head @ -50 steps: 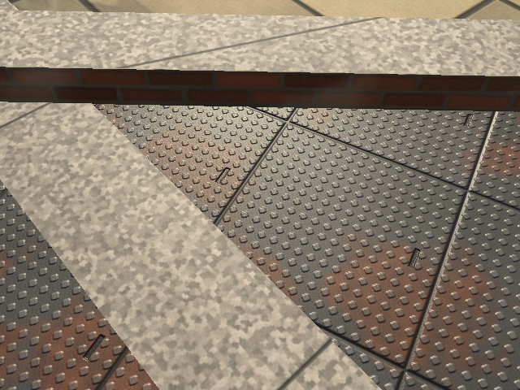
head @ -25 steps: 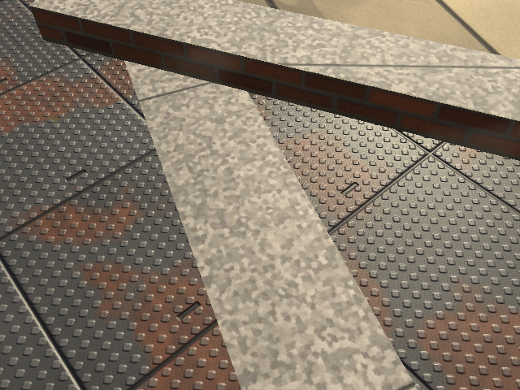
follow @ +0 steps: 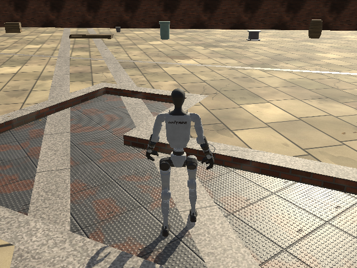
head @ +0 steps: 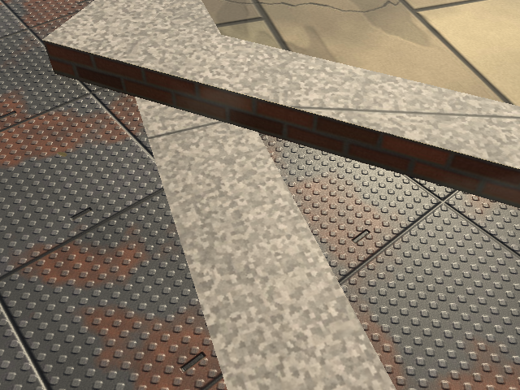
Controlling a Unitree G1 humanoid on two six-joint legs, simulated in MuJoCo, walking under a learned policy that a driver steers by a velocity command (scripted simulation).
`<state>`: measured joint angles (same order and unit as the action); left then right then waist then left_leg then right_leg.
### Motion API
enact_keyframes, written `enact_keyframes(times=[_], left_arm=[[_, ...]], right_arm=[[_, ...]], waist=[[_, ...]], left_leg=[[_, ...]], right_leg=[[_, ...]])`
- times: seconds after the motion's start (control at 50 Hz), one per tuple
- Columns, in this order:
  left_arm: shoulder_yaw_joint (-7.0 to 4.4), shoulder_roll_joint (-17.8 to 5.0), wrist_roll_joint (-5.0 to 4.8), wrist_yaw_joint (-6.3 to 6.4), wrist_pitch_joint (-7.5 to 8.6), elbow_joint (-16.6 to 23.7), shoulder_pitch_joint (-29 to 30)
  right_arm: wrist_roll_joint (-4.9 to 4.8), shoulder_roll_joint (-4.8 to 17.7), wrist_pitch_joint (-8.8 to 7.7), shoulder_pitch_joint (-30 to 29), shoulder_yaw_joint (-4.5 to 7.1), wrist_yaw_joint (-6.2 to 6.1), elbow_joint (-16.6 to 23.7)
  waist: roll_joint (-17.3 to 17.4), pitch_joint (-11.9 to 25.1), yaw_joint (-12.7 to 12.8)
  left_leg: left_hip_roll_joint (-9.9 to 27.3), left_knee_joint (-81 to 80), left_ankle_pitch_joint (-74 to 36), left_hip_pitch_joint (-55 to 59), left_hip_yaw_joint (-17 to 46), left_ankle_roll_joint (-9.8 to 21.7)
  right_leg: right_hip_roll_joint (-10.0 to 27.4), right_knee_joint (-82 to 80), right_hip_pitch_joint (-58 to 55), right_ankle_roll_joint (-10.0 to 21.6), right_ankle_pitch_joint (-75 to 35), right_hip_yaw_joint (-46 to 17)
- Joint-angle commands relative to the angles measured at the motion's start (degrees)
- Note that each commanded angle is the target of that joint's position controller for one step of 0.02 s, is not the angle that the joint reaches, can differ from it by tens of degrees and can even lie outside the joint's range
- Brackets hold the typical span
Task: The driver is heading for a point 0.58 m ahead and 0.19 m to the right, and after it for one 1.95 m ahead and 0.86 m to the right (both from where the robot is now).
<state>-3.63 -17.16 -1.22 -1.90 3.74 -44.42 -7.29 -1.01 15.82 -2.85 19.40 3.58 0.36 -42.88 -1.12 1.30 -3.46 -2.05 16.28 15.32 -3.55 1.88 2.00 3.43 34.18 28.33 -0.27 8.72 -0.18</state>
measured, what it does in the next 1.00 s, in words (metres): walks ahead: right foot, then left foot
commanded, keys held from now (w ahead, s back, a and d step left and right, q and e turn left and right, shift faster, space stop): w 0.56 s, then w+e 0.44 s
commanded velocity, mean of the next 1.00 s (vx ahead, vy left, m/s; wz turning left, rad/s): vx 0.48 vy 0.00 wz -0.13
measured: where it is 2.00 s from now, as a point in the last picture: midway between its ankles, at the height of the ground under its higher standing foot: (327, 225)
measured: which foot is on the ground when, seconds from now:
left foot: down 0.00-0.10, up 0.12-0.60, down 0.62-1.00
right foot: up 0.00-0.06, down 0.08-0.64, up 0.66-1.00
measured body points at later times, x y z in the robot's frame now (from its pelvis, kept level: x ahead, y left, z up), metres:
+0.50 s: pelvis +0.23 -0.05 +0.00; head +0.26 -0.06 +0.44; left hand +0.23 +0.23 -0.12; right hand +0.45 -0.28 -0.09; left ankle +0.43 +0.11 -0.70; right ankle +0.11 -0.13 -0.74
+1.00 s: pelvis +0.52 -0.02 +0.00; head +0.54 -0.04 +0.45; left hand +0.73 +0.20 -0.10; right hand +0.51 -0.31 -0.13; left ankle +0.46 +0.08 -0.74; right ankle +0.66 -0.22 -0.69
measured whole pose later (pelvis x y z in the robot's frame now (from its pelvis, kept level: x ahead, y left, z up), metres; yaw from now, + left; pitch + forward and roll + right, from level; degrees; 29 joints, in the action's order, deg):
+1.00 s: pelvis +0.52 -0.02 +0.00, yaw -11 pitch +0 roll +3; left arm -3.3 -16.5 -1.3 -1.1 1.7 -42.2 -9.4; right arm 0.5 15.4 -5.5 17.2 4.0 0.1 -48.4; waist -2.4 -1.9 -3.6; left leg -2.2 12.7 14.4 1.2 -12.3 1.7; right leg 7.1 44.2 39.7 0.0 -1.6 -2.6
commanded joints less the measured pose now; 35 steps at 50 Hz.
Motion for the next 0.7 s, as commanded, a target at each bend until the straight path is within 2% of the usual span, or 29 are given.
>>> enact_keyframes(times=[0.02, 0.06, 0.08, 0.1, 0.12, 0.14, 0.16, 0.18, 0.2, 0.22, 0.26, 0.34, 0.4, 0.46, 0.5, 0.54, 0.56, 0.58, 0.6, 0.62, 0.64, 0.66, 0.68, 0.7], left_arm=[[-0.69, -5.22, -0.29, -0.52, 1.83, 5.51, 5.73], [-1.23, -5.99, -0.06, -0.26, 1.98, 3.62, -0.56], [-2.24, -8.22, -0.04, 0.32, 2.07, 1.85, -7.68], [-3.34, -13.25, 0.84, 0.87, 2.25, 0.97, -15.65], [-4.01, -16.23, 1.09, 0.29, 2.29, 0.08, -19.60], [-2.52, -11.26, 0.43, 0.10, 2.42, 0.65, -16.86], [-1.69, -8.76, 0.55, 0.17, 2.31, 1.51, -13.58], [-1.20, -7.54, 1.02, 0.18, 2.15, 2.30, -10.54], [-0.77, -6.35, 1.35, 0.12, 2.08, 2.69, -8.79], [-0.51, -5.88, 1.69, 0.17, 2.12, 2.87, -7.91], [-0.53, -6.09, 1.38, 0.32, 2.55, 2.55, -8.12], [-0.72, -7.08, 0.96, 1.15, 2.25, 0.95, -10.47], [-0.66, -7.51, 0.58, 1.77, 1.70, -0.11, -12.83], [-0.81, -8.18, 0.20, 1.95, 1.05, -1.67, -16.20], [-0.97, -8.45, 0.05, 2.05, 0.35, -2.56, -17.48], [-1.31, -9.12, -0.11, 2.36, -0.27, -2.99, -17.31], [-1.54, -9.86, -0.04, 2.56, -0.52, -2.90, -16.69], [-1.74, -10.51, -0.01, 2.73, -0.81, -2.92, -16.59], [-1.48, -10.21, 0.12, 2.83, -1.23, -2.71, -15.40], [-0.58, -8.44, 0.89, 2.88, -1.08, -1.47, -14.82], [1.78, -0.18, 1.15, 2.29, 0.04, 0.00, -23.15], [0.89, -4.84, -0.20, 1.91, 1.18, -1.51, -20.97], [-0.51, -8.80, -1.90, 1.71, 1.59, 0.59, -14.91], [-0.38, -8.29, -1.79, 1.83, 1.68, 1.69, -11.26]], right_arm=[[-0.42, 10.20, -0.50, -0.20, 2.71, 0.13, 2.30], [-0.41, 9.47, -0.12, -0.79, 2.26, 0.07, 1.87], [0.06, 7.49, -0.20, -1.19, 1.49, -0.07, 1.91], [0.78, 3.67, -0.61, -1.86, 0.14, -0.24, 3.92], [0.26, 2.69, -1.80, 0.34, -0.16, -0.66, 5.57], [-0.59, 8.03, -2.45, -1.07, 1.14, -0.48, 4.88], [-1.08, 9.17, -2.75, -3.40, 1.43, -0.11, 5.14], [-0.61, 8.18, -2.74, -4.55, 1.23, -0.17, 4.89], [0.04, 7.59, -2.58, -5.52, 1.31, -0.12, 4.92], [0.19, 6.85, -2.25, -5.01, 1.33, 0.02, 4.69], [0.38, 5.52, -1.48, -4.16, 1.12, 0.09, 4.28], [0.88, 3.91, -1.28, -9.58, 0.58, -0.14, 6.13], [0.51, 2.24, -1.97, -15.66, -0.19, 0.56, 7.53], [0.12, 1.83, -2.49, -21.02, -0.54, 1.69, 9.16], [-0.09, 2.19, -2.81, -23.33, -0.53, 2.53, 10.25], [-0.04, 3.24, -3.05, -23.19, -0.23, 3.16, 10.68], [0.08, 4.33, -3.06, -21.32, 0.21, 3.20, 10.35], [0.32, 5.83, -3.01, -17.87, 0.94, 2.91, 9.61], [0.35, 8.08, -2.99, -9.48, 2.18, 2.35, 7.45], [1.03, 11.15, -2.83, 1.21, 3.18, 1.49, 5.23], [2.02, 16.65, -2.76, 5.64, 4.36, 1.15, 4.23], [1.35, 10.70, -2.47, 6.45, 2.99, 0.96, 4.24], [1.05, 8.51, -2.27, 2.22, 2.08, 0.60, 4.17], [0.99, 6.89, -2.21, -1.45, 1.55, 0.46, 4.18]], waist=[[6.99, -4.28, 0.29], [6.71, -2.16, 3.95], [5.09, 1.56, 7.18], [-5.09, 8.11, 9.75], [-17.88, 12.07, 9.08], [-10.57, 7.64, 9.08], [-7.55, 2.58, 8.02], [-4.00, 0.42, 6.74], [-3.24, -1.63, 5.87], [-4.15, -1.85, 4.77], [-4.30, -1.69, 3.87], [-2.30, -3.01, 4.71], [-2.76, -4.47, 6.83], [-2.18, -6.26, 8.66], [-2.30, -7.01, 8.68], [-3.01, -6.26, 7.26], [-3.93, -4.60, 5.76], [-5.01, -1.72, 3.68], [-4.50, 3.54, -1.22], [-2.48, 11.87, -5.67], [12.60, 21.86, -1.65], [12.85, 25.68, -4.15], [9.78, 13.74, -3.91], [5.89, 7.66, -2.00]], left_leg=[[16.42, -4.70, 1.07, -2.40, 12.04, 10.34], [14.45, 0.98, -5.24, -5.22, 10.15, 8.41], [11.44, 10.12, -11.24, -9.10, 6.99, 6.35], [5.11, 30.46, -5.61, -20.30, 0.66, 2.26], [-1.67, 46.41, 17.24, -36.02, 1.65, -0.46], [1.60, 53.44, 16.03, -42.33, 5.78, -0.30], [4.36, 54.05, 10.53, -44.35, 4.74, 0.76], [6.50, 52.17, 5.31, -43.18, 3.51, 0.94], [8.01, 49.46, 1.62, -41.88, 3.22, 0.73], [8.95, 47.99, -1.00, -39.10, 3.02, 0.45], [9.09, 46.16, -4.07, -37.76, 1.81, -0.75], [8.88, 35.31, -12.92, -39.79, 0.41, -2.96], [7.25, 23.76, -20.85, -35.76, -1.67, -2.87], [5.93, 17.17, -22.59, -35.27, -2.32, -2.11], [5.35, 14.60, -20.24, -36.29, -2.09, -0.89], [4.48, 12.79, -15.95, -34.84, -2.23, 0.84], [3.18, 12.46, -13.37, -31.33, -3.07, 1.77], [1.37, 12.52, -11.03, -25.06, -4.11, 2.86], [0.21, 10.45, -13.01, -13.17, -5.12, 4.68], [7.49, 14.00, -15.57, 6.79, 1.84, 7.81], [24.28, 12.40, -7.02, 30.66, 29.25, 16.85], [26.49, 4.43, -0.32, 30.12, 40.06, 17.57], [24.33, 2.50, 0.75, 21.28, 29.81, 14.17], [21.90, 0.87, -1.59, 12.19, 21.97, 12.05]], right_leg=[[-0.43, -3.09, -0.02, 1.75, 1.19, 1.02], [-2.44, -6.12, -10.56, 3.21, 0.68, 3.13], [-1.14, -6.32, -20.86, 4.89, 0.85, 0.83], [10.60, -10.07, -34.43, 9.90, 4.54, -15.27], [18.77, -18.43, -43.99, 17.08, 16.99, -39.07], [18.63, -20.14, -41.64, 16.42, 23.80, -38.54], [16.81, -20.37, -36.91, 14.35, 21.96, -31.65], [14.28, -21.14, -32.44, 13.05, 17.29, -26.49], [12.45, -22.44, -28.68, 12.64, 11.14, -22.54], [10.90, -23.70, -25.86, 12.18, 6.52, -19.21], [9.47, -25.08, -23.91, 12.62, -2.50, -14.45], [7.71, -26.08, -24.23, 12.11, -15.87, -7.42], [5.87, -27.00, -23.19, 10.58, -15.12, -3.54], [7.69, -26.38, -26.73, 10.90, -13.80, -3.73], [9.67, -24.63, -30.82, 10.93, -16.10, -4.26], [11.11, -21.53, -34.45, 10.16, -22.54, -4.42], [11.15, -18.66, -35.64, 9.60, -30.62, -4.19], [10.65, -13.68, -35.81, 9.13, -40.68, -4.45], [8.36, -3.91, -33.31, 7.83, -46.10, -3.01], [6.03, 10.81, -21.08, 6.21, -34.04, -2.60], [-4.75, 34.35, 3.57, 2.11, 6.31, -1.25], [-5.71, 42.07, 9.66, 1.96, 23.31, -9.07], [-2.48, 43.95, 14.16, 2.05, 20.27, -8.43], [0.70, 41.28, 13.41, 2.08, 15.18, -6.49]])
Velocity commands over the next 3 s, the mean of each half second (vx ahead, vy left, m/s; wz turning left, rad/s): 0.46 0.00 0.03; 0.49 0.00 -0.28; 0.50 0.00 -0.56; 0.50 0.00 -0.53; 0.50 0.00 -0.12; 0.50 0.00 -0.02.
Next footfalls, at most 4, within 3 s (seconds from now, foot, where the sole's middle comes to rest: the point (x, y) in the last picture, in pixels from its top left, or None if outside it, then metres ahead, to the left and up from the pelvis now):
0.08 right None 0.15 -0.14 -0.78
0.62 left None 0.50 0.08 -0.78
1.16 right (326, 303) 0.74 -0.21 -0.78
1.64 left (289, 217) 1.06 -0.13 -0.78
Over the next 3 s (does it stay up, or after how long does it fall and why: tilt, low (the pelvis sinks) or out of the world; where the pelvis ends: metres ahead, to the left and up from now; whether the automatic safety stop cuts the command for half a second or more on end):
stays up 1.43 -0.57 0.16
